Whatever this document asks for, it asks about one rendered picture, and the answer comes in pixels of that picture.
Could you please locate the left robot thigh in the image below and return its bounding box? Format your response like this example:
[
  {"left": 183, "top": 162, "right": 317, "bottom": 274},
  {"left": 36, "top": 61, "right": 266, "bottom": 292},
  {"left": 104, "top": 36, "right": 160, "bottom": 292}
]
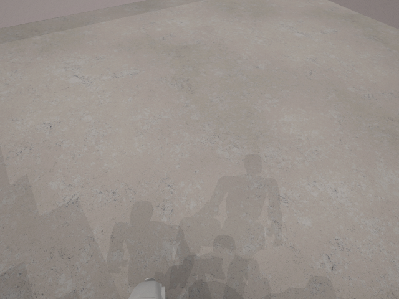
[{"left": 128, "top": 281, "right": 166, "bottom": 299}]

